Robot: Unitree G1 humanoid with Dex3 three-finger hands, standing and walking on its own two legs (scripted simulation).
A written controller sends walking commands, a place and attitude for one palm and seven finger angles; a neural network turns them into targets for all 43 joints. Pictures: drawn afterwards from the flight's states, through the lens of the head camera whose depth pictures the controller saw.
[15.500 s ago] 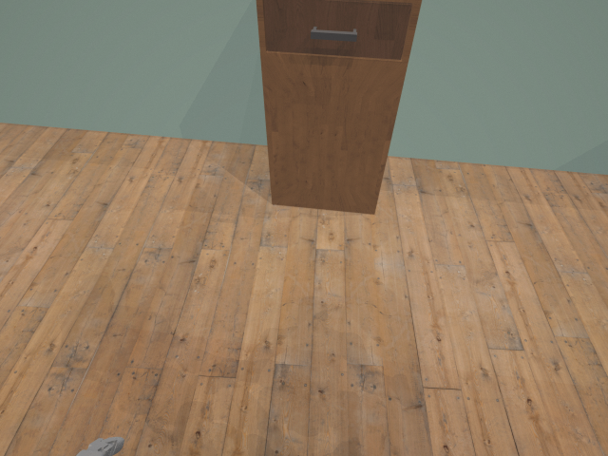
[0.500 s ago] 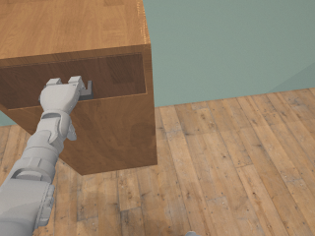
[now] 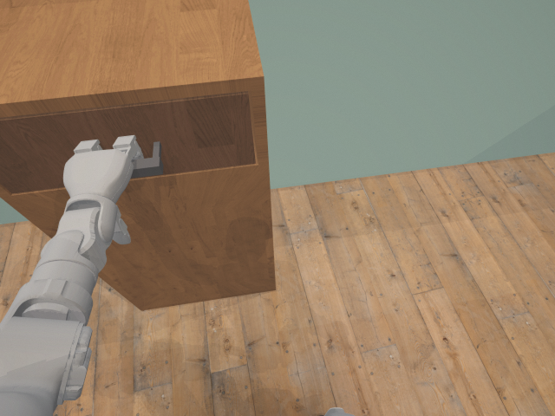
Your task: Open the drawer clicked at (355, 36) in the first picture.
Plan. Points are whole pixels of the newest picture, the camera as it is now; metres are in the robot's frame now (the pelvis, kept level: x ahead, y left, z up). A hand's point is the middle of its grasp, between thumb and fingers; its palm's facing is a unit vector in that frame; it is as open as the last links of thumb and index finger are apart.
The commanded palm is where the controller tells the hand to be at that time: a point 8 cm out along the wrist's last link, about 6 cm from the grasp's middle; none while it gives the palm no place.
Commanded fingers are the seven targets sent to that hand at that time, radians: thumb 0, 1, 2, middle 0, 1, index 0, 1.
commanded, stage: close the thumb around the handle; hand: left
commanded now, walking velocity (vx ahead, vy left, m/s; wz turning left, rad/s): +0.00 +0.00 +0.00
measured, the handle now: (117, 161) +0.49 +0.26 +0.06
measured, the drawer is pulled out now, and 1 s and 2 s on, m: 0.00 0.02 0.15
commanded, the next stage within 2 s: pull the drawer open in 0.54 s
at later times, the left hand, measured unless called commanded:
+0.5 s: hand (114, 194) +0.44 +0.26 +0.03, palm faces -0.03 -0.02 -1.00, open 5.4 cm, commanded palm +0.42 +0.26 +0.09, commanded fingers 0.00 0.90 0.90 -0.40 -1.35 -0.40 -1.35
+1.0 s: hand (113, 208) +0.42 +0.26 +0.03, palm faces -0.01 -0.03 -1.00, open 5.3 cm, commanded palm +0.38 +0.25 +0.09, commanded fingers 0.00 0.90 0.90 -0.40 -1.35 -0.40 -1.35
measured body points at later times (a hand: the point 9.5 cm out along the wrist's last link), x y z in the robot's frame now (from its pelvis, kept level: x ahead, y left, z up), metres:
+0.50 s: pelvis +0.01 +0.01 +0.00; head +0.09 -0.01 +0.44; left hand +0.44 +0.26 +0.09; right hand +0.07 -0.26 -0.14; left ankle -0.03 +0.11 -0.72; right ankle +0.01 -0.12 -0.72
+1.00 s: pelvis +0.02 +0.00 +0.01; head +0.09 -0.02 +0.45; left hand +0.41 +0.26 +0.08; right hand +0.09 -0.26 -0.13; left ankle -0.03 +0.11 -0.72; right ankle +0.01 -0.12 -0.72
